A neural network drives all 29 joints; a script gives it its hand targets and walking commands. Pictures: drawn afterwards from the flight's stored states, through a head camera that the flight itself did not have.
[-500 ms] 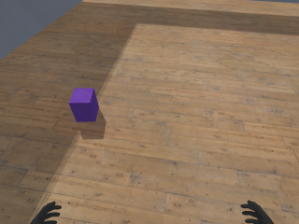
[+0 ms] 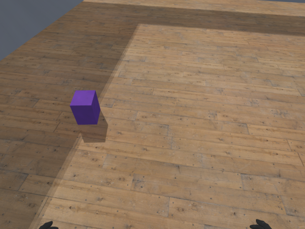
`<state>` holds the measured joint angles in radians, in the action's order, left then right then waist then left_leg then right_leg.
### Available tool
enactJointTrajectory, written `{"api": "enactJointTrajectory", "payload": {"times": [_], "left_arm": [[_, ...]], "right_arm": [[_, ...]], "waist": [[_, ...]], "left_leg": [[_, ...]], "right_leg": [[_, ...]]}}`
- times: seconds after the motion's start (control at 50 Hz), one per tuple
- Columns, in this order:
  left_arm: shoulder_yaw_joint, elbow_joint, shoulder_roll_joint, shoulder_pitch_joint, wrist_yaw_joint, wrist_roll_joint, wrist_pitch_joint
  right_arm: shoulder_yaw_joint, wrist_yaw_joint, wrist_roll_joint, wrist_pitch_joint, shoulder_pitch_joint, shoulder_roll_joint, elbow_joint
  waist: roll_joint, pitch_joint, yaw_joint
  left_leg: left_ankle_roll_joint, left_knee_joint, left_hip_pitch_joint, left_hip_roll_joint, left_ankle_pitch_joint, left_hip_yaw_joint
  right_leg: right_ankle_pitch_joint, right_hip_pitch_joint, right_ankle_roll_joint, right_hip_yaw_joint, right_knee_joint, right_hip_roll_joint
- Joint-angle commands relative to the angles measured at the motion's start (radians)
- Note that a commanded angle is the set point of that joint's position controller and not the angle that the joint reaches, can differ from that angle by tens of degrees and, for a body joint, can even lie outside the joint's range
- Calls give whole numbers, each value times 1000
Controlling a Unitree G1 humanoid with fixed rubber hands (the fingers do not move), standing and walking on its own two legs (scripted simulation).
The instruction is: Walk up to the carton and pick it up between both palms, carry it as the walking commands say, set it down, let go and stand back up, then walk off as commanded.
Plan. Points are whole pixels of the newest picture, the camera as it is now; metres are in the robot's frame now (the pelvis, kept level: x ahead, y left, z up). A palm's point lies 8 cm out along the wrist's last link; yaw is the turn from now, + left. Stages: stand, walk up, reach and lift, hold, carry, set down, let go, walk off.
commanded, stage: walk up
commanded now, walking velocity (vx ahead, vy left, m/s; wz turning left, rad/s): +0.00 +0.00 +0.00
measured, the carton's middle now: (86, 107) +1.22 +0.57 -0.66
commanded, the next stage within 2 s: none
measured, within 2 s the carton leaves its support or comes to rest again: neither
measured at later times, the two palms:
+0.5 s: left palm out of the picture -0.02 +0.32 -0.15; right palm out of the picture +0.12 -0.20 -0.11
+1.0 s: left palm out of the picture -0.03 +0.31 -0.11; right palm (202, 205) +0.24 -0.14 -0.12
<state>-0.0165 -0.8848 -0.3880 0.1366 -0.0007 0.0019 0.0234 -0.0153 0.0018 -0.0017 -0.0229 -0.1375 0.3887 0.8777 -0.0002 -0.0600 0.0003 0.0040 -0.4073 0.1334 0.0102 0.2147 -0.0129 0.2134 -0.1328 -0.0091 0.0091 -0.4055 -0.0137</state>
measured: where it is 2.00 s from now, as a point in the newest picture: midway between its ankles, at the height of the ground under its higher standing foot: outside the picture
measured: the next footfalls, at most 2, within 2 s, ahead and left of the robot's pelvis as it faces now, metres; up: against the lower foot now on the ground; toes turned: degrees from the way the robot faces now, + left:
right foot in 0.88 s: +0.11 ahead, -0.05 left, +0.00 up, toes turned +23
left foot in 1.26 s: +0.15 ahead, +0.28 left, +0.00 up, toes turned +44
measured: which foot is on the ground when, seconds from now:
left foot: down 0.00-0.88, up 0.90-1.00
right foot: down 0.00-0.36, up 0.38-0.86, down 0.88-1.00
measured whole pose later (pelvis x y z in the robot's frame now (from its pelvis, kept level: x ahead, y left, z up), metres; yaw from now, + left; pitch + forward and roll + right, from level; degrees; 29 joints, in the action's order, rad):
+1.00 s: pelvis +0.06 +0.05 +0.00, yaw +28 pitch +3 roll -1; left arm -0.05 -0.86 -0.24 0.31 0.02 -0.03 0.04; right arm -0.12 0.05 0.03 0.01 -0.26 0.25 0.84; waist 0.05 0.02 -0.01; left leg 0.04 -1.01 0.55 0.01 0.30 0.00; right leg 0.23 -0.16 0.01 0.09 -0.33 -0.01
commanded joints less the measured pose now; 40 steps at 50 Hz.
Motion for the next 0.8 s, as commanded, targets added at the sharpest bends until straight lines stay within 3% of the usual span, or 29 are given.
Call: {"api": "enactJointTrajectory", "payload": {"times": [0.0, 0.02, 0.04, 0.06, 0.08, 0.1, 0.12, 0.14, 0.16, 0.18, 0.2, 0.22, 0.24, 0.28, 0.3, 0.32, 0.34, 0.36, 0.38, 0.4, 0.42, 0.44, 0.46, 0.52, 0.56, 0.68, 0.78], "left_arm": [[-37, 35, -166, -38, 6, 1, 12], [-37, 28, -166, -38, 7, 1, 12], [-95, 40, -100, 32, -5, -17, -33], [-88, 52, -72, 11, 22, -11, -45], [-96, 44, -60, 65, 28, -5, -58], [-108, 73, -61, 117, 28, -27, -48], [-116, 60, -83, 114, 36, -12, -58], [-122, 54, -105, 181, 37, -28, -59], [-127, 55, -115, 185, 39, -26, -61], [-128, 68, -111, 157, 41, -30, -62], [-119, 78, -88, 114, 39, -33, -61], [-114, 97, -77, 63, 35, -40, -55], [-107, 102, -65, 25, 35, -42, -53], [-105, 99, -65, 52, 31, -42, -54], [-107, 98, -71, 58, 28, -38, -58], [-106, 96, -72, 59, 26, -31, -64], [-100, 94, -51, 90, 21, -28, -69], [-81, 127, 16, 112, 13, -25, -75], [-73, 187, 57, 46, 32, -24, -86], [-77, 156, 50, 14, 43, -24, -94], [-82, 139, 43, 37, 40, -23, -89], [-92, 121, 25, 57, 30, -27, -81], [-99, 101, 19, 73, 21, -32, -82], [-89, 79, 48, 68, 0, -40, -88], [-81, 86, 67, 31, -13, -43, -80], [-66, 131, 92, -23, -18, -36, -43], [-60, 146, 100, 25, -8, -21, -14]], "right_arm": [[-37, -6, -1, -12, 38, 166, -35], [-37, -6, -1, -12, 38, 166, -28], [-76, 13, 22, 29, -108, 64, -6], [-73, 25, 21, 52, 7, 108, -26], [-69, 30, 34, 42, -9, 40, -82], [-94, 29, 9, 56, -10, 108, -47], [-76, 30, 18, 50, 33, 52, -98], [-74, 26, 9, 58, 45, 52, -91], [-66, 21, 18, 62, 63, 7, -110], [-70, 17, 25, 69, 51, 4, -100], [-69, 20, 27, 72, 29, -12, -91], [-73, 27, 20, 78, -1, -6, -78], [-73, 36, 16, 79, -31, -11, -77], [-83, 40, 12, 82, -44, -9, -73], [-89, 40, 14, 84, -61, -9, -72], [-95, 39, 15, 82, -100, -9, -62], [-105, 37, 18, 74, -137, 11, -47], [-121, 34, 27, 59, -164, 100, -63], [-146, 32, 36, 55, -190, 189, -90], [-144, 19, 43, 51, -165, 159, -95], [-132, 10, 35, 52, -98, 109, -104], [-126, 5, 24, 62, -23, 75, -110], [-116, 0, 20, 61, 8, 49, -119], [-103, 1, 14, 45, -56, 17, -84], [-102, 1, 14, 39, -102, 14, -63], [-120, 5, 23, 34, -178, 27, -44], [-128, 18, 26, 32, -174, 17, -49]], "waist": [[2, 53, 0], [2, 53, 0], [-38, 116, 33], [87, -119, -26], [52, 25, -4], [74, 57, -51], [-36, 47, -32], [-108, 90, -85], [-256, 87, -88], [-217, 91, -73], [-167, 89, -36], [-139, 78, -8], [-164, 74, 18], [-223, 88, 2], [-221, 97, 6], [-192, 114, 27], [-98, 122, 39], [178, 107, 45], [319, 146, 85], [188, 159, 87], [136, 129, 46], [138, 95, -1], [151, 82, -8], [121, 82, -4], [134, 57, 8], [127, 39, 42], [129, 61, 26]], "left_leg": [[-29, 82, 3, 116, -107, 93], [-29, 85, 2, 117, -108, 93], [-59, 44, -6, 139, 468, 176], [-38, -7, 231, 142, -364, 197], [-67, -16, 148, 185, -352, 237], [-69, -110, 241, 114, -305, 180], [-49, -171, 262, 98, -320, 158], [-20, -308, 366, 9, -62, 84], [14, -488, 419, -39, 289, -3], [31, -636, 429, 12, 405, -17], [35, -630, 364, 46, 378, -13], [32, -576, 312, 61, 327, -15], [29, -486, 260, 63, 258, -23], [21, -378, 207, 20, 187, -67], [13, -316, 178, 10, 156, -82], [6, -213, 105, -3, 81, -98], [-8, -88, 16, 14, -23, -48], [-73, 62, -78, 230, -248, 264], [-216, 92, -40, 433, -538, 547], [-240, 94, -13, 429, -401, 548], [-204, 121, 34, 346, -84, 482], [-167, 162, 82, 243, 218, 396], [-160, 190, 101, 204, 298, 371], [-166, 214, 91, 175, 333, 355], [-180, 238, 71, 173, 380, 368], [-231, 278, 41, 192, 384, 447], [-232, 268, 101, 175, 350, 474]], "right_leg": [[-98, 2, 32, -92, 79, -112], [-98, 3, 31, -92, 81, -112], [436, -104, 13, -19, -7, -99], [-154, -58, 2, 19, -115, -124], [-48, -72, 7, 40, -159, -111], [-30, -2, 5, -21, -117, -172], [-164, -31, 40, -37, -98, -204], [-135, 49, 86, -144, 13, -307], [-314, 56, 169, -224, 84, -424], [-469, 31, 220, -200, 76, -483], [-516, -33, 208, -123, 60, -451], [-492, -76, 171, -70, 46, -416], [-484, -94, 124, 1, 6, -360], [-464, -94, 96, 25, -50, -328], [-441, -96, 91, 26, -84, -340], [-380, -125, 76, 51, -166, -329], [-200, -201, 39, 85, -292, -292], [312, -413, -28, 134, -537, -170], [518, -521, -41, 41, -744, -52], [442, -521, -32, -64, -834, -72], [345, -512, -27, -81, -815, -92], [253, -482, -29, -62, -761, -112], [174, -470, -34, -21, -763, -96], [112, -448, -42, 9, -699, -77], [106, -458, -46, 18, -601, -68], [176, -418, -54, 14, -353, -34], [221, -273, -38, 25, -197, -1]]}}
